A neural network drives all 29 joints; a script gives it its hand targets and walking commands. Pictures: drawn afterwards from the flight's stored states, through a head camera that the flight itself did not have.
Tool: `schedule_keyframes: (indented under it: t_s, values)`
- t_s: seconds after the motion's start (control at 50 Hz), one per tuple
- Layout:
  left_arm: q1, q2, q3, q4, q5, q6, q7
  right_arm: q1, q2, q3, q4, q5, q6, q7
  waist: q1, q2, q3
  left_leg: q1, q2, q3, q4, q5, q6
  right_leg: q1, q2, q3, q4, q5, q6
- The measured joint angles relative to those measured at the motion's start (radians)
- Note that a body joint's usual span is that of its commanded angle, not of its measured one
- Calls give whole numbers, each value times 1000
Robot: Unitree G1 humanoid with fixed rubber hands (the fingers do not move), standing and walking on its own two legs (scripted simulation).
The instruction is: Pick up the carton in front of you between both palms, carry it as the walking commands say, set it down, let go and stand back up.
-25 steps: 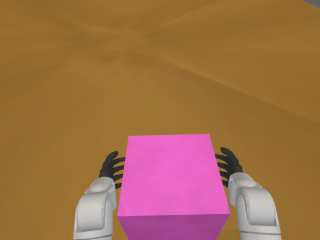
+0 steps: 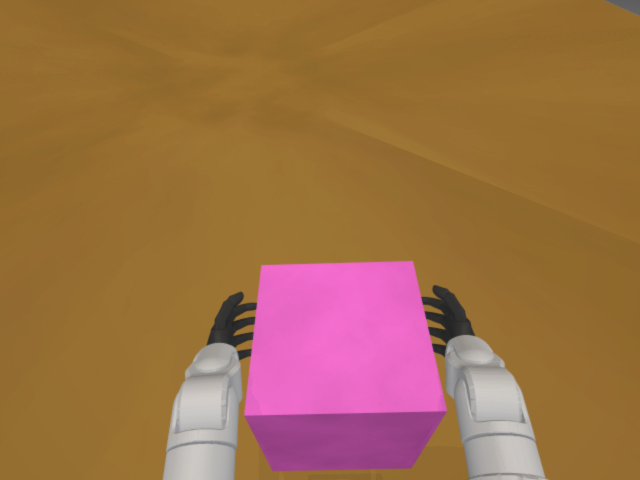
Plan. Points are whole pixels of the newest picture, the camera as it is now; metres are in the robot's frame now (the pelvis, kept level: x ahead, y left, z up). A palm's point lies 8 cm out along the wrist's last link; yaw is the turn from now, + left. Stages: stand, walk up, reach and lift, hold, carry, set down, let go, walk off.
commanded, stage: carry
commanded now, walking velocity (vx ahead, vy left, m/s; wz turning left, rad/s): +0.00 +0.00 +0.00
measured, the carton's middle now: (339, 371) +0.30 +0.00 -0.05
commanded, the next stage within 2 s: hold in 0.92 s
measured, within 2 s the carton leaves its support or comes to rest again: neither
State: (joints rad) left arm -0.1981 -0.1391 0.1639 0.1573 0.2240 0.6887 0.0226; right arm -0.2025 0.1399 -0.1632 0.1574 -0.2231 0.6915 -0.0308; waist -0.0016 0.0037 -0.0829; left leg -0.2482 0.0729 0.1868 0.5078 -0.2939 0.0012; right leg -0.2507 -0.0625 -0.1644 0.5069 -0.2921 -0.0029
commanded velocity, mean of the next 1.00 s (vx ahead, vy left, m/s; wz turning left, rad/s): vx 0.00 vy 0.00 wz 0.00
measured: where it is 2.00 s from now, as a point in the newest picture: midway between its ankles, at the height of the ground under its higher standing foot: outside the picture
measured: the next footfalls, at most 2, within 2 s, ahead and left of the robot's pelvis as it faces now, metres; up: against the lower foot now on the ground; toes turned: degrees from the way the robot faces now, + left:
none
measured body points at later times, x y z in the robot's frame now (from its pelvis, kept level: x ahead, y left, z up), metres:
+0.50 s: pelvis -0.02 +0.00 +0.00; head -0.03 +0.00 +0.45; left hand +0.28 +0.15 +0.03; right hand +0.28 -0.15 +0.03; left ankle -0.02 +0.11 -0.74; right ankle -0.02 -0.11 -0.74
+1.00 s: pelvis -0.03 +0.01 +0.01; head -0.04 +0.01 +0.46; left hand +0.27 +0.16 +0.03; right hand +0.27 -0.14 +0.04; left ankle -0.02 +0.11 -0.74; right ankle -0.02 -0.12 -0.74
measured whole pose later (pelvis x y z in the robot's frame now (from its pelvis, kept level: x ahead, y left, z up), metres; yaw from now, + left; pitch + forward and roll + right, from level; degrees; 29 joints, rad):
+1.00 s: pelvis -0.03 +0.01 +0.01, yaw +1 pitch -2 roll +0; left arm -0.19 -0.14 0.15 0.13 0.24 0.73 0.02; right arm -0.19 0.14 -0.15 0.13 -0.24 0.73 -0.03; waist -0.01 0.00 0.00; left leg -0.17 0.02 0.08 0.43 -0.22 0.02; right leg -0.17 -0.02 -0.04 0.43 -0.21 0.01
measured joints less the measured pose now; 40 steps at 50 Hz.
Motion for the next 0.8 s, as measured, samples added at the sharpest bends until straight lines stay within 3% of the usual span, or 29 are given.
schedule_keyframes:
  t_s: [0.18, 0.8]
  values:
    - [6, 1, -7, -11, 5, 47, -1, 6, -1, 5, -11, -6, 47, 3, 1, -1, -14, -6, 1, 0, 2, 6, 2, -5, -1, -1, -1, 9, 0]
    - [-3, -1, -4, -10, 11, 53, -1, -2, 0, 1, -8, -12, 49, 3, 1, -2, -10, -30, -3, 1, 1, 32, 12, -28, -7, 1, -3, 37, 2]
